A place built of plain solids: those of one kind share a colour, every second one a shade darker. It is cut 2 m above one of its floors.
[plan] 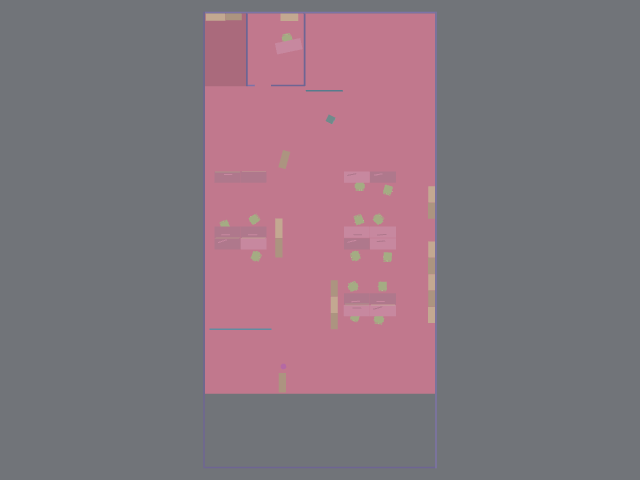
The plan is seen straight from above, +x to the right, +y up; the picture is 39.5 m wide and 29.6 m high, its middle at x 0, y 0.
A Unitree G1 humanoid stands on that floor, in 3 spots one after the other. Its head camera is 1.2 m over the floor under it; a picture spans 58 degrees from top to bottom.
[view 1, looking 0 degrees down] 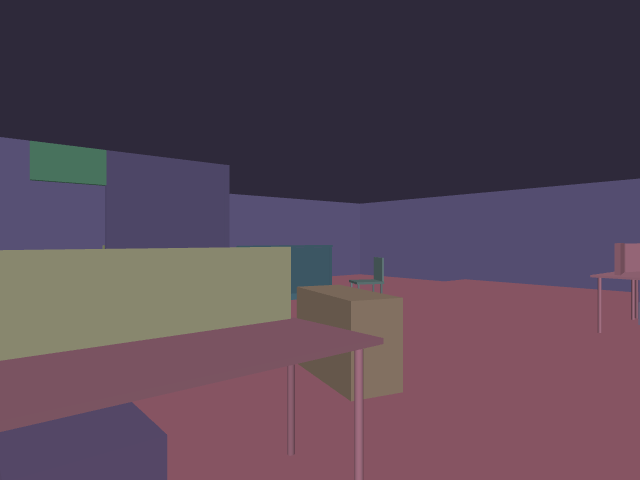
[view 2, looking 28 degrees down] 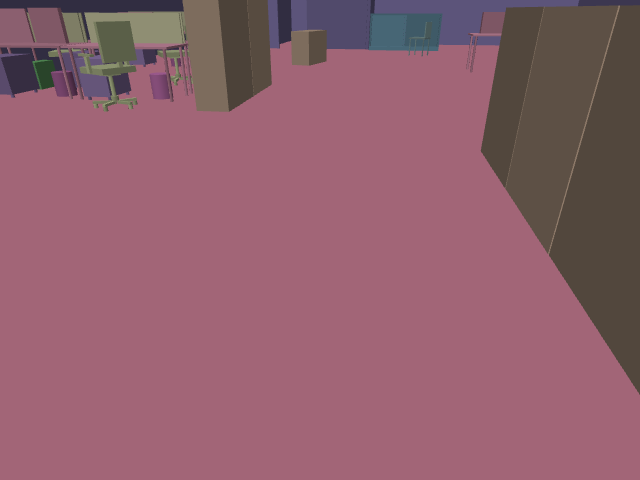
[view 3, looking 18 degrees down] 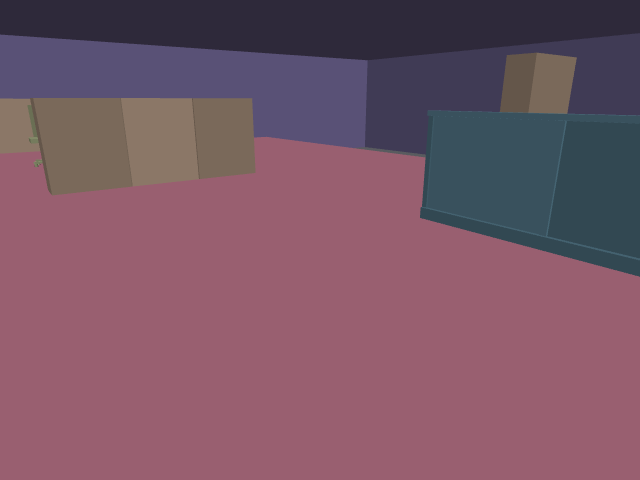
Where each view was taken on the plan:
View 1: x -4.81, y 2.18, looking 50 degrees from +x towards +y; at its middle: wall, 15.40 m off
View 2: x -0.30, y -6.73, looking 98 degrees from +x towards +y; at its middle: floor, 2.56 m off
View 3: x -5.90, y -1.93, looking -37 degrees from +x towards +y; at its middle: floor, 3.88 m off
